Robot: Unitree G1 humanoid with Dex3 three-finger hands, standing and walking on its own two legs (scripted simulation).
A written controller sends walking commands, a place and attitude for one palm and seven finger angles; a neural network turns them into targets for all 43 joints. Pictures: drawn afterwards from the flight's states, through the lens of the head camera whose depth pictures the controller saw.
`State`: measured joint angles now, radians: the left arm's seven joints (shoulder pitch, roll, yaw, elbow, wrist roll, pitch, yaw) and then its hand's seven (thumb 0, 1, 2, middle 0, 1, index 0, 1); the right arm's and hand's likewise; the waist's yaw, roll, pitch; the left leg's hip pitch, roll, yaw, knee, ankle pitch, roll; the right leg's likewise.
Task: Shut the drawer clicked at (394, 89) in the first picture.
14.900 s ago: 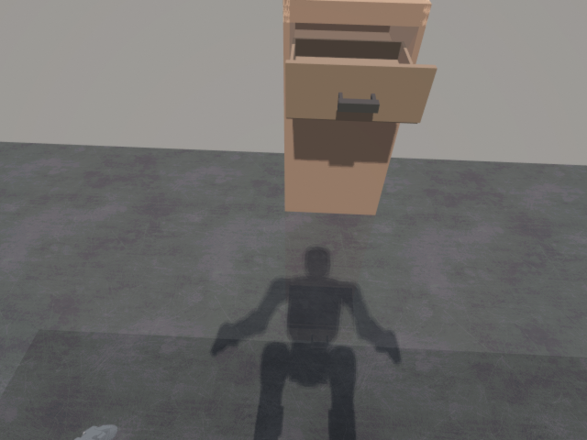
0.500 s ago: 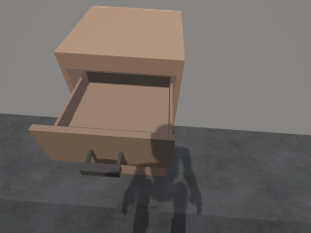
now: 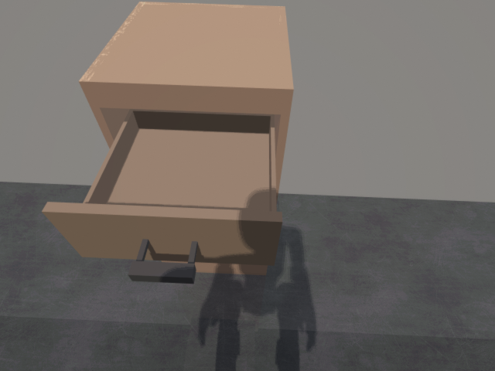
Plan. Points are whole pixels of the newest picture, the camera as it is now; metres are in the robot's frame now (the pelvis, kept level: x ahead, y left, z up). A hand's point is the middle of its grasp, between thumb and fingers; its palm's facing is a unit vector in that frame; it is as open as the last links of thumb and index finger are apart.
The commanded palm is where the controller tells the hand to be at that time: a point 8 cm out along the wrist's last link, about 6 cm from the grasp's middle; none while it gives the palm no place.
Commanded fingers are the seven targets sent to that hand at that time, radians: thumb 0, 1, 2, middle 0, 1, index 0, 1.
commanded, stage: look again from close up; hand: left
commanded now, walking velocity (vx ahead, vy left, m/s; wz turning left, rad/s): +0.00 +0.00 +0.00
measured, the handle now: (166, 259) +0.30 +0.16 -0.01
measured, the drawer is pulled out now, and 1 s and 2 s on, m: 0.28 0.28 0.28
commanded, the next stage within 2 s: raise the hand and make a fist in 0.44 s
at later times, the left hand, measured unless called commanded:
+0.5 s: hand out of the picture +0.03 +0.16 -0.17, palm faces +0.01 -0.98 -0.21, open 7.3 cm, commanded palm none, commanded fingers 0.00 0.90 0.90 -0.20 -0.30 -0.20 -0.30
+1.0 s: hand out of the picture +0.10 +0.13 -0.02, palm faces +0.12 -0.99 -0.08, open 6.0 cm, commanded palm +0.09 +0.20 -0.02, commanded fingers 0.00 0.90 0.90 -0.68 -0.82 -0.68 -0.82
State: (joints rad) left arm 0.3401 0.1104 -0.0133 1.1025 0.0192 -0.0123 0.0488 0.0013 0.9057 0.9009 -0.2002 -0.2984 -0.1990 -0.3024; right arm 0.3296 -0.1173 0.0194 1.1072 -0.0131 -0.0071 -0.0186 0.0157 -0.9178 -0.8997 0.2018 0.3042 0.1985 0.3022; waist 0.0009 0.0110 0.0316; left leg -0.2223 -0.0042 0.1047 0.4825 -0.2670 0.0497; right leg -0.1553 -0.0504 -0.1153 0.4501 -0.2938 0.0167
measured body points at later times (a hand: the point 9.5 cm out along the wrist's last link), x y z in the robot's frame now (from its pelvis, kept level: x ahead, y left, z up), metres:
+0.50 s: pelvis +0.01 -0.01 +0.00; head +0.02 -0.02 +0.45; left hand +0.03 +0.21 -0.16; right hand +0.03 -0.24 -0.16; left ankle -0.01 +0.08 -0.74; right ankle -0.04 -0.12 -0.74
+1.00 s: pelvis -0.04 -0.06 -0.06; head +0.00 -0.05 +0.39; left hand +0.08 +0.19 -0.01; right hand +0.21 -0.30 -0.10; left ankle +0.00 +0.08 -0.74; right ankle -0.04 -0.12 -0.74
